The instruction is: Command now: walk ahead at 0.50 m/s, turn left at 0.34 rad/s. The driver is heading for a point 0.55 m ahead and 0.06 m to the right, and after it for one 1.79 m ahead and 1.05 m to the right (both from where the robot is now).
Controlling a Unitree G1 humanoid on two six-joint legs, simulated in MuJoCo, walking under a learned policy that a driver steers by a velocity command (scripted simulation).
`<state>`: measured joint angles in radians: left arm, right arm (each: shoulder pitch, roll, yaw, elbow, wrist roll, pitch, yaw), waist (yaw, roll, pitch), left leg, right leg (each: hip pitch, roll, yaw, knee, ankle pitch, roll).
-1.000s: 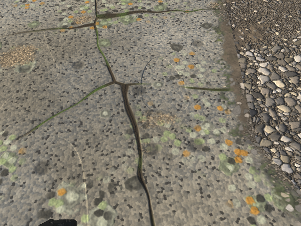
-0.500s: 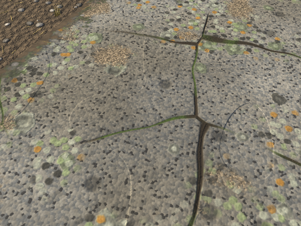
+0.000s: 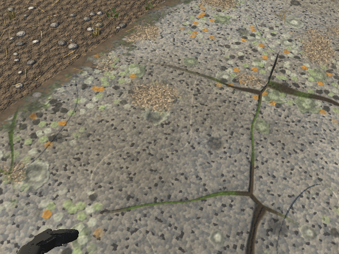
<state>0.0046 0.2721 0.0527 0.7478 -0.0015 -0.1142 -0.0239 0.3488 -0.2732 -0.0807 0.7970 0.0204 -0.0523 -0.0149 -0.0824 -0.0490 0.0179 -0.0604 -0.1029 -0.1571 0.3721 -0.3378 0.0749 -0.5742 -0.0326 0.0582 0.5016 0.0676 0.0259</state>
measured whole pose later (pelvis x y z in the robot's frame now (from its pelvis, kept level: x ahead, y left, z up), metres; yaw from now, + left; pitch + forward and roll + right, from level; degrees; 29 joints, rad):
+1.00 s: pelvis +0.25 +0.00 -0.01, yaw +3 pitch -1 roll +0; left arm 0.23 0.25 0.03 1.02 0.01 0.02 0.03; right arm 0.10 -0.23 -0.06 0.91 0.00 0.00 -0.02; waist 0.02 0.00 0.03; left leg -0.33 -0.03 0.00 0.55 -0.21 0.03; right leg -0.09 -0.02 -0.01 0.50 -0.39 0.02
